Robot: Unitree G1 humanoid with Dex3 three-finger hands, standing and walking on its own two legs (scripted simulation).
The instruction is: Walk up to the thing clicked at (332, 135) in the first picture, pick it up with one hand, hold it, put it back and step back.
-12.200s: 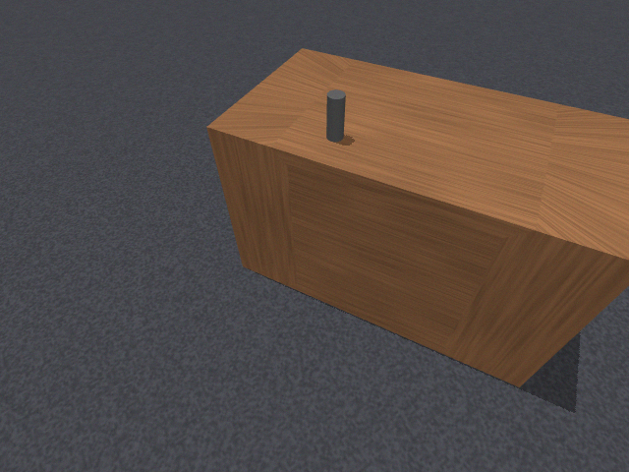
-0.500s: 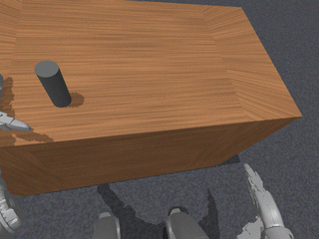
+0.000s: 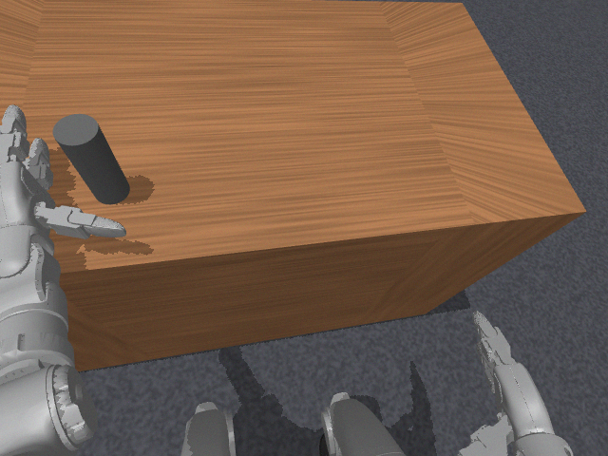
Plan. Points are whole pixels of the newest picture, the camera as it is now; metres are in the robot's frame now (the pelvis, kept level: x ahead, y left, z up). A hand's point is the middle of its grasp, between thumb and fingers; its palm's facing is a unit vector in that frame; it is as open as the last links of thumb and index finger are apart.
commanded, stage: rest palm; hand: left
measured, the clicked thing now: (96, 163) +0.50 +0.22 +0.04
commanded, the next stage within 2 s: close in 0.20 s
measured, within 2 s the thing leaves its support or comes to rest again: leaves its support in 1.42 s
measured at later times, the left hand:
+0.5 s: hand (104, 173) +0.49 +0.21 +0.02, palm faces +0.18 -0.98 +0.02, open 16.1 cm
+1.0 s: hand (102, 169) +0.49 +0.21 +0.03, palm faces +0.16 -0.99 +0.00, open 6.7 cm
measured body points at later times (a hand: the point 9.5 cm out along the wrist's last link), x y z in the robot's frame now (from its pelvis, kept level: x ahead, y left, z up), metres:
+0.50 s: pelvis +0.00 +0.01 +0.00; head +0.14 +0.05 +0.42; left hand +0.48 +0.26 +0.03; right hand +0.16 -0.25 +0.00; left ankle +0.03 +0.14 -0.64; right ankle +0.00 -0.16 -0.64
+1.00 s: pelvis +0.00 +0.00 +0.00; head +0.13 +0.04 +0.42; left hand +0.48 +0.26 +0.03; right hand +0.16 -0.25 +0.00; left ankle +0.03 +0.14 -0.64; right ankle +0.00 -0.16 -0.64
